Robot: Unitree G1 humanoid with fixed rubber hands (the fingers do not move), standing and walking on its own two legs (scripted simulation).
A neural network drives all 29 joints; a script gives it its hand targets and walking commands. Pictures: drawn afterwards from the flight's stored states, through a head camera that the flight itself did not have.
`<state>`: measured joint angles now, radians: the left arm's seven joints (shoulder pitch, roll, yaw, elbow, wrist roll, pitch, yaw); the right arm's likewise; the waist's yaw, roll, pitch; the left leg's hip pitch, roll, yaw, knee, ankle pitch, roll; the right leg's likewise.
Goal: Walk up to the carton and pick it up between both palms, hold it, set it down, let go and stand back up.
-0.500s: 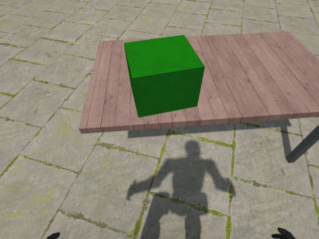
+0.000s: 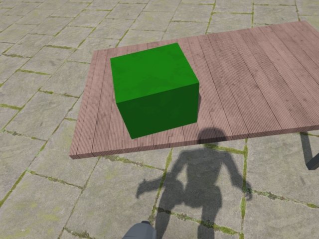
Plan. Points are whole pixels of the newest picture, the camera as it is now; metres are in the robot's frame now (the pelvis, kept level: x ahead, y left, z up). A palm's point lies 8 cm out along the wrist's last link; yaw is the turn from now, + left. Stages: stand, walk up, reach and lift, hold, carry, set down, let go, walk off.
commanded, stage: walk up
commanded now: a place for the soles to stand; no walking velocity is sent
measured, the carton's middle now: (154, 91) +0.66 +0.07 -0.08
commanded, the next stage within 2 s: none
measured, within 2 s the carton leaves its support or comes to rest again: neither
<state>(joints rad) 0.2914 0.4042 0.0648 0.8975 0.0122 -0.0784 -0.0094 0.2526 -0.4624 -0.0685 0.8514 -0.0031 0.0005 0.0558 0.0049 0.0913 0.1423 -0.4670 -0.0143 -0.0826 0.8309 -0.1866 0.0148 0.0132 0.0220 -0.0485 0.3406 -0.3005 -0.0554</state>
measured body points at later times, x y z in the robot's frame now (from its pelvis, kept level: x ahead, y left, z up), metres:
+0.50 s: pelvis +0.15 +0.01 -0.03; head +0.19 -0.01 +0.42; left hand +0.24 +0.36 -0.10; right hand +0.24 -0.31 -0.13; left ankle +0.15 +0.12 -0.74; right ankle +0.26 -0.09 -0.75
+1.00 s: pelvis +0.17 +0.08 -0.03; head +0.19 +0.09 +0.42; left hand +0.22 +0.43 -0.13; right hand +0.28 -0.24 -0.14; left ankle +0.14 +0.23 -0.74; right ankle +0.23 -0.06 -0.73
